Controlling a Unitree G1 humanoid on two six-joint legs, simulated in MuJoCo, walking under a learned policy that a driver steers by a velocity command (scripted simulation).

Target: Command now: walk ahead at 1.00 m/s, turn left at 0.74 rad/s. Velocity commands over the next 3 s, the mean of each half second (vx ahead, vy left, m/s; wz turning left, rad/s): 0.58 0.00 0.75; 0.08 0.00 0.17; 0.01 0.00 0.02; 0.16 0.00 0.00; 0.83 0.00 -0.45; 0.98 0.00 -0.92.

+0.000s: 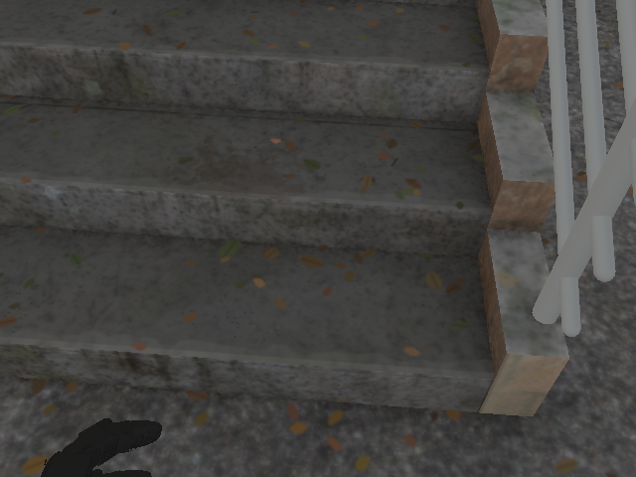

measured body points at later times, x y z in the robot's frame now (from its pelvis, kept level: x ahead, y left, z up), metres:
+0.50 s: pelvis +0.34 -0.02 +0.00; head +0.38 +0.01 +0.44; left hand +0.25 +0.28 -0.13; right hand +0.67 -0.16 -0.06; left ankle +0.43 +0.14 -0.71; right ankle +0.36 -0.17 -0.74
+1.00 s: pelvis +0.42 +0.02 -0.01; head +0.42 +0.00 +0.44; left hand +0.39 +0.28 -0.14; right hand +0.65 -0.15 -0.13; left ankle +0.44 +0.14 -0.74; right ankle +0.47 -0.10 -0.74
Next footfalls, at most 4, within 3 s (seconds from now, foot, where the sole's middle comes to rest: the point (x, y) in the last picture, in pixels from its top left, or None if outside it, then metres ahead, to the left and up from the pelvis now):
0.18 right None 0.40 -0.16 -0.78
0.56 left None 0.48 0.16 -0.78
0.90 right None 0.50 -0.08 -0.78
2.16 left None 0.55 0.30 -0.78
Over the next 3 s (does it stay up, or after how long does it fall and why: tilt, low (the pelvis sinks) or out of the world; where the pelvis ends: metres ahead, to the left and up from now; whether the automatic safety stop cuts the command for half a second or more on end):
stays up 1.01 0.29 0.16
